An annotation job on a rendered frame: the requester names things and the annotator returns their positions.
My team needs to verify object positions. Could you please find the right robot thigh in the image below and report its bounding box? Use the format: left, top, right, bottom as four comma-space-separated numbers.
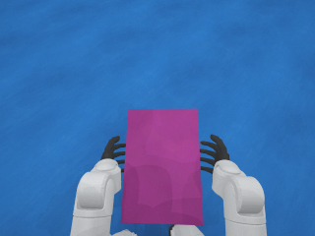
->
170, 224, 205, 236

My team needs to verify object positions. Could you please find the left robot hand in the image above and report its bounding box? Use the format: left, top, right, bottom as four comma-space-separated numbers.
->
100, 136, 126, 173

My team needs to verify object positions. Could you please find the carton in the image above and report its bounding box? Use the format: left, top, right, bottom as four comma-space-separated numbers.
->
120, 108, 204, 226

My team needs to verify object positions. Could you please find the robot left forearm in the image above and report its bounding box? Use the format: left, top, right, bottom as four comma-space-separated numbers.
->
70, 158, 121, 236

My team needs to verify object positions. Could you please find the robot right forearm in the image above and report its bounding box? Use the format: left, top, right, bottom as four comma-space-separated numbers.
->
212, 159, 267, 236

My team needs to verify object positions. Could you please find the right robot hand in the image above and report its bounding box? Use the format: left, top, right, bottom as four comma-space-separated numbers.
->
200, 134, 230, 174

